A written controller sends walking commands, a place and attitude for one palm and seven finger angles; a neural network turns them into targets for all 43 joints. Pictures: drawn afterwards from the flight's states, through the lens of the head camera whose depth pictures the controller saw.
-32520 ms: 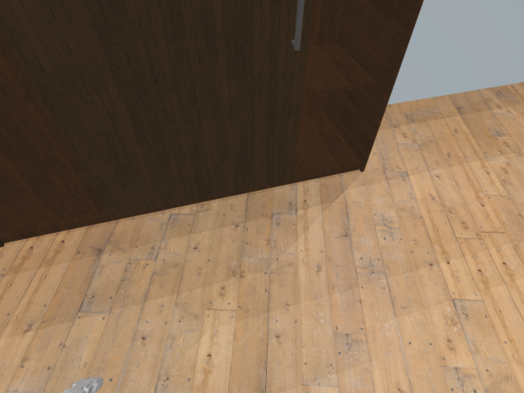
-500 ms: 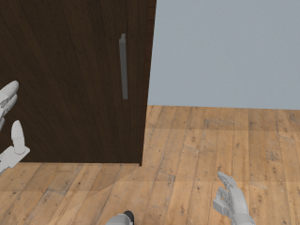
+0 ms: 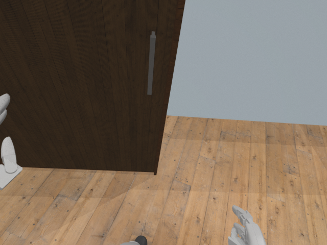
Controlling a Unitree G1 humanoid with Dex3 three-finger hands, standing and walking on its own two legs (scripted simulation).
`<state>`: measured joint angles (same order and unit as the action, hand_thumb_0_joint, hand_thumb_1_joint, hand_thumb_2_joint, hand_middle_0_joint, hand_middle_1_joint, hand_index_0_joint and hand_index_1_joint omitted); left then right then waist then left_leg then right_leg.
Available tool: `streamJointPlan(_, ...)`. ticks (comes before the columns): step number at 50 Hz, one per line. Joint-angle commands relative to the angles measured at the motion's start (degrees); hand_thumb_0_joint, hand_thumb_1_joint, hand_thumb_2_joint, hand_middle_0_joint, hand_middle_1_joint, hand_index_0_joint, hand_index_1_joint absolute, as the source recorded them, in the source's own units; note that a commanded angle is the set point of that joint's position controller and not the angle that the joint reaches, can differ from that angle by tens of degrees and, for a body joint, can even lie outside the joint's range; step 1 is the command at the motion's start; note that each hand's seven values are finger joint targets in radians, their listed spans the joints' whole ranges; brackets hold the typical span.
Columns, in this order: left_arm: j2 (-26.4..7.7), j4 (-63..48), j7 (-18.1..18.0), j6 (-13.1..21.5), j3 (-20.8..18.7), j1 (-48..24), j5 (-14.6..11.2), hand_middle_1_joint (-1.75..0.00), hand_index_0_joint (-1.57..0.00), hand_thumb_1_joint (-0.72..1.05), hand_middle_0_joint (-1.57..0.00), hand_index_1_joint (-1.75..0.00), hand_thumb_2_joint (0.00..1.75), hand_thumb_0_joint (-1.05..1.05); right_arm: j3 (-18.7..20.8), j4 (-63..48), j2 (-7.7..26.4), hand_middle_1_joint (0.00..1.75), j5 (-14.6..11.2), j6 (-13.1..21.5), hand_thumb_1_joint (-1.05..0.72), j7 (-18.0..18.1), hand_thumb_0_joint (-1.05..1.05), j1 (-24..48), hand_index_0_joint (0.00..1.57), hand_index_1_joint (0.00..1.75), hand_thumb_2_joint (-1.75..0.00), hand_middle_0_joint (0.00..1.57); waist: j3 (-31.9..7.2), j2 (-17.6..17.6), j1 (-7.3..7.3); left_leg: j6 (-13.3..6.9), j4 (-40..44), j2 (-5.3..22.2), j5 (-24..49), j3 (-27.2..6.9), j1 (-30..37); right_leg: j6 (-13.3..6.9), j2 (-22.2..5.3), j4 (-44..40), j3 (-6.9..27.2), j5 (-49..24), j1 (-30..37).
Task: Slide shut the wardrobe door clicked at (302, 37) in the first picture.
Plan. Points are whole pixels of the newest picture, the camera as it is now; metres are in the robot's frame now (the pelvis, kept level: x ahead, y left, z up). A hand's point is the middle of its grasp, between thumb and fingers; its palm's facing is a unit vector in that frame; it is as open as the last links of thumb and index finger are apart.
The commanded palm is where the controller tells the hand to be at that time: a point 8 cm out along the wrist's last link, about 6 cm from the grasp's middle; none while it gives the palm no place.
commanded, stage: stop stepping back and stand still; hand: left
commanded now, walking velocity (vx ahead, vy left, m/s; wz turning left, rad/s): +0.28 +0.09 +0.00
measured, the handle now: (151, 65) +0.64 +0.11 +0.09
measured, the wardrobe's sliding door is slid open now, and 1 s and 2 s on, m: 0.00 0.00 0.00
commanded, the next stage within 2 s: let the arm hang, fingers relaxed in 0.50 s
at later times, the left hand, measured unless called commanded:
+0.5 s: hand out of the picture +0.15 +0.28 +0.18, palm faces +0.49 -0.75 -0.44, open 7.4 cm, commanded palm +0.10 +0.31 +0.18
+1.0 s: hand out of the picture -0.05 +0.21 -0.18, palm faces +0.16 -0.97 -0.20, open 6.9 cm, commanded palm none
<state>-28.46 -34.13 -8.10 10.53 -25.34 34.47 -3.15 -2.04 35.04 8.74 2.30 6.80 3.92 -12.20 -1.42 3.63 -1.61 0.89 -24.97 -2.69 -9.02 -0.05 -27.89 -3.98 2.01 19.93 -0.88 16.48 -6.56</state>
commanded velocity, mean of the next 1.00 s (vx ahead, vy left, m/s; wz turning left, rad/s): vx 0.07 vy -0.02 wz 0.00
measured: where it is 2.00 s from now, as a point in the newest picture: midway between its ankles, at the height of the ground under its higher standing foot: outside the picture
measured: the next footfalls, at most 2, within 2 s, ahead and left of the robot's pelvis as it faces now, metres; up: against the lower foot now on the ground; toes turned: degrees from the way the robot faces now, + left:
left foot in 0.16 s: +0.04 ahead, +0.16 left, +0.00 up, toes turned +6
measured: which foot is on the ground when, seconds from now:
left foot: up 0.00-0.14, down 0.16-1.00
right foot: down 0.00-1.00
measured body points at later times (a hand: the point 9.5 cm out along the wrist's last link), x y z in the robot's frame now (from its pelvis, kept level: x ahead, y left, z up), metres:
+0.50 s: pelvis -0.03 +0.01 +0.00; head -0.05 +0.02 +0.45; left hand +0.12 +0.32 +0.20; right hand +0.10 -0.23 -0.10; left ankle -0.01 +0.13 -0.69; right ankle -0.01 -0.08 -0.74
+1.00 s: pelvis -0.03 +0.02 +0.00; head +0.00 +0.04 +0.45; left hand -0.06 +0.26 -0.16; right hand +0.04 -0.20 -0.15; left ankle +0.00 +0.15 -0.74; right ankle -0.01 -0.09 -0.74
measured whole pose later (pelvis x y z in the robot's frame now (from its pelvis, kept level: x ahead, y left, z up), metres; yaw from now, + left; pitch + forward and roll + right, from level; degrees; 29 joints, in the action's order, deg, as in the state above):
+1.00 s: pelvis -0.03 +0.02 +0.00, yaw +7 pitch -1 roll -1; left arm -11.8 58.4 -0.8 -2.0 -1.3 17.4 0.5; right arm 0.0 57.0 9.6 1.9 -2.1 1.6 -14.0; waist 3.8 0.9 -0.7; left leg 0.8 -29.9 1.1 -12.0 -2.0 -17.4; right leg -0.6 0.3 28.0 -3.0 14.5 -12.9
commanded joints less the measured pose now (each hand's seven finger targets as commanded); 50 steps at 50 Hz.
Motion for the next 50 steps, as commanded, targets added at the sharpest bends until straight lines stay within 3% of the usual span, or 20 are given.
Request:
streamJointPlan(1,-4.67,-5.65,-0.62,0.97,-3.72,-11.75,-1.24,-0.3,-0.2,0.9,-0.2,-0.3,0.9,0.0,5.45,-4.79,10.4,0.3,-2.46,2.24,-0.9,1.03,0.0,2.75,0.2,0.3,-0.9,0.2,-0.84,11.6,2.76,0.98,-33.39,2.96,-8.48,-6.27,12.29,-7.87,-19.95,-11.07,14.12,17.37,-24.36)
streamJointPlan(5,-4.13,0.06,-1.21,0.7,-1.15,-19.02,1.38,-0.3,-0.2,0.9,-0.2,-0.3,0.9,0.0,4.35,-4.41,10.62,0.3,-2.47,1.84,-0.9,2.17,0.0,5.58,0.2,0.3,-0.9,0.2,5.43,-3.59,3.3,-2.1,-8.92,4.99,-11.4,-0.47,15.44,-2.74,-13.77,0.86,6.61,17.45,-21.56)
streamJointPlan(6,-3.25,-1.89,-1.44,1.1,-0.39,-19.06,1.56,-0.3,-0.2,0.9,-0.2,-0.3,0.9,0.0,4.34,-5.01,11.33,0.3,-2.46,2.16,-0.9,2.37,0.0,5.09,0.2,0.3,-0.9,0.2,4.44,-12.39,3.17,-3.29,-0.59,5.5,-16.27,-3.84,16.45,-1.41,-9.27,8.44,4.4,17.44,-20.57)
streamJointPlan(8,-5.53,-9.75,-2.24,3.02,-2.61,-18.84,1.92,-0.3,-0.2,0.9,-0.2,-0.3,0.9,0.0,3.97,-7.75,11.72,0.3,-2.55,3.27,-0.9,2.21,0.0,4.93,0.2,0.3,-0.9,0.2,0.69,-24.86,2.64,-10.27,12.06,18.08,-19.87,-27.05,18.78,3.23,0.86,27.13,-1.9,12.15,-22.62)
streamJointPlan(10,-7.93,-11.85,-1.45,3.98,-5.23,-15.02,2.0,-0.3,-0.2,0.9,-0.2,-0.3,0.9,0.0,3.52,-6.27,9.44,0.3,-1.15,4.27,-0.9,1.21,0.0,4.73,0.2,0.3,-0.9,0.2,0.29,-18.19,2.98,-10.68,18.25,20.2,-26.73,-35.84,15.19,2.89,-0.71,39.81,3.07,13.64,-24.7)
streamJointPlan(12,-6.38,-10.9,-1.2,4.0,-5.46,-7.49,1.9,-0.3,-0.2,0.9,-0.2,-0.3,0.9,0.0,3.52,-5.75,9.14,0.3,-1.53,4.48,-0.9,-0.17,0.0,4.57,0.2,0.3,-0.9,0.2,-0.53,-12.46,1.76,-10.73,16.23,18.03,-22.15,-24.43,10.05,2.91,-2.85,33.14,2.27,9.64,-17.72)
streamJointPlan(16,-5.57,-5.31,-1.54,3.29,-6.22,-1.71,2.46,-0.3,-0.2,0.9,-0.2,-0.3,0.9,0.0,3.9,-7.19,10.3,0.3,-1.23,2.6,-0.9,-0.15,0.0,5.2,0.2,0.3,-0.9,0.2,-0.98,-17.34,0.58,-4.95,11.51,11.22,-31.79,-8.66,-8.6,1.61,0.57,12.29,-5.39,8.49,8.62)
streamJointPlan(17,-5.56,-3.34,-1.43,3.04,-6.27,-2.13,2.8,-0.3,-0.2,0.9,-0.2,-0.3,0.9,0.0,4.38,-7.41,10.28,0.3,-1.0,1.65,-0.9,0.13,0.0,4.9,0.2,0.3,-0.9,0.2,0.01,-10.08,0.01,-3.68,1.08,7.73,-29.44,-5.26,-11.99,-0.08,-1.81,5.42,-0.86,10.41,10.84)
streamJointPlan(18,-6.81,-2.06,-1.31,2.96,-7.17,-3.78,2.86,-0.3,-0.2,0.9,-0.2,-0.3,0.9,0.0,5.11,-7.57,9.8,0.3,-1.1,0.7,-0.9,0.1,0.0,4.4,0.2,0.3,-0.9,0.2,0.65,3.69,0.2,-2.3,-19.07,2.64,-22.7,-0.2,-13.21,-5.08,-11.94,-4.82,17.05,19.06,5.44)
streamJointPlan(19,-6.65,-1.28,-1.09,2.67,-8.0,-5.42,1.59,-0.3,-0.2,0.9,-0.2,-0.3,0.9,0.0,5.46,-7.46,10.76,0.3,-1.59,0.58,-0.9,0.12,0.0,3.51,0.2,0.3,-0.9,0.2,1.74,9.39,0.7,-1.36,-34.64,1.49,-18.02,0.29,-11.47,-9.27,-22.9,-12.89,32.05,19.33,-3.15)
streamJointPlan(21,-8.19,-3.93,-1.42,4.28,-8.62,-13.41,1.3,-0.3,-0.2,0.9,-0.2,-0.3,0.9,0.0,4.83,-5.56,9.42,0.3,-1.43,2.09,-0.9,-0.11,0.0,2.41,0.2,0.3,-0.9,0.2,-1.96,4.08,3.33,-1.15,-37.34,5.51,-14.52,-2.05,-5.07,-8.92,-22.0,-9.4,24.8,20.59,-9.08)
streamJointPlan(26,-3.45,-2.44,-1.71,3.66,-2.97,-13.0,1.97,-0.3,-0.2,0.9,-0.2,-0.3,0.9,0.0,4.12,-4.82,9.44,0.3,-1.48,3.09,-0.9,1.56,0.0,4.29,0.2,0.3,-0.9,0.2,1.28,-0.95,2.37,-2.48,-7.29,4.9,-8.83,3.47,15.27,-3.31,-14.02,-1.61,8.81,14.61,-17.81)
streamJointPlan(29,-4.36,-6.85,-2.06,4.86,-3.41,-12.75,2.13,-0.3,-0.2,0.9,-0.2,-0.3,0.9,0.0,5.0,-6.71,11.62,0.3,-1.98,4.05,-0.9,1.74,0.0,5.22,0.2,0.3,-0.9,0.2,-0.51,-12.7,1.4,-5.62,3.42,12.42,-2.12,-9.21,16.38,2.6,-5.18,12.46,2.41,0.99,-13.82)
streamJointPlan(30,9.1,38.8,6.81,-5.64,19.22,-9.86,6.71,-0.3,-0.2,0.9,-0.2,-0.3,0.9,0.0,7.92,5.7,22.08,0.3,-0.67,3.49,-0.9,-3.63,0.0,1.22,0.2,0.3,-0.9,0.2,2.42,-12.59,5.02,-7.34,-6.05,14.84,17.6,-12.14,8.91,4.59,-6.94,24.76,-0.53,-12.1,-18.71)
streamJointPlan(33,12.13,45.74,8.14,-11.49,18.82,-11.46,4.83,-0.3,-0.2,0.9,-0.2,-0.3,0.9,0.0,4.85,3.93,13.99,0.3,-0.11,-2.74,-0.9,-3.12,0.0,2.57,0.2,0.3,-0.9,0.2,-1.69,-7.14,0.9,-9.23,-0.22,16.37,12.53,-16.58,-0.7,5.15,-3.2,24.02,0.17,9.83,-10.15)
streamJointPlan(35,9.16,53.36,7.99,-10.73,19.72,-11.97,5.18,-0.3,-0.2,0.9,-0.2,-0.3,0.9,0.0,4.02,4.79,12.39,0.3,-0.29,-3.18,-0.9,-3.08,0.0,2.19,0.2,0.3,-0.9,0.2,-5.33,7.46,-0.54,-4.5,-8.05,8.99,10.01,-8.65,1.95,3.54,-6.65,12.37,3.89,-10.15,-2.99)
streamJointPlan(37,5.55,61.18,8.05,-10.23,20.69,-16.52,4.87,-0.3,-0.2,0.9,-0.2,-0.3,0.9,0.0,4.1,6.55,10.39,0.3,-0.64,-5.03,-0.9,-3.24,0.0,1.17,0.2,0.3,-0.9,0.2,-2.18,14.1,1.92,-1.16,-14.5,2.38,-4.69,-0.71,6.18,-0.79,-15.31,3.53,12.35,-20.62,-8.22)
streamJointPlan(40,5.89,71.55,7.63,-10.42,22.25,-21.97,4.44,-0.3,-0.2,0.9,-0.2,-0.3,0.9,0.0,4.03,10.92,9.59,0.3,-0.44,-6.95,-0.9,-3.27,0.0,-0.79,0.2,0.3,-0.9,0.2,1.66,2.08,4.36,-1.39,-10.82,3.89,-1.26,-0.64,13.3,-1.71,-13.62,4.11,9.97,-19.44,-12.38)
streamJointPlan(44,9.31,82.42,7.26,-10.84,22.61,-19.73,3.87,-0.3,-0.2,0.9,-0.2,-0.3,0.9,0.0,3.1,15.69,9.58,0.3,-0.43,-6.89,-0.9,-2.69,0.0,0.82,0.2,0.3,-0.9,0.2,3.53,-15.12,1.86,-2.82,0.75,8.02,1.1,-6.28,12.3,1.87,-6.01,3.53,4.48,-1.61,-9.45)
streamJointPlan(50,11.23,91.58,7.19,-10.56,23.25,-17.32,3.72,-0.3,-0.2,0.9,-0.2,-0.3,0.9,0.0,3.66,20.63,8.1,0.3,-0.87,-7.14,-0.9,-2.09,0.0,-3.1,0.2,0.3,-0.9,0.2,0.57,-6.02,1.99,-3.02,3.59,7.88,-4.78,-5.83,14.36,1.49,-6.51,-0.22,3.39,-0.51,-6.05)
